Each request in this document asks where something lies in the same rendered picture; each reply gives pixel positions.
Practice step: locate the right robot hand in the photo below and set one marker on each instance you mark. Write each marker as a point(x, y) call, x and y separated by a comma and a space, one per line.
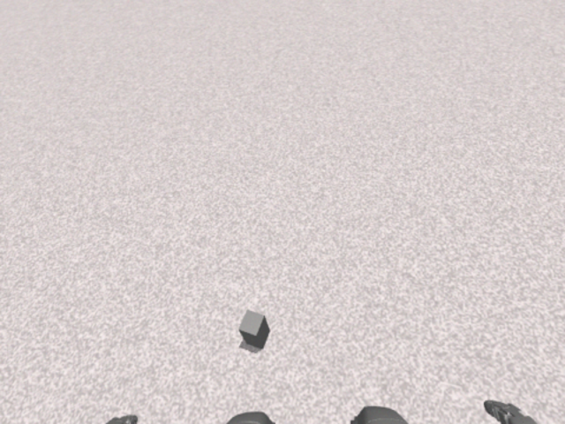
point(507, 413)

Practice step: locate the carton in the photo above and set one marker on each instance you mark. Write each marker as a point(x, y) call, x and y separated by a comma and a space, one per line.
point(254, 329)

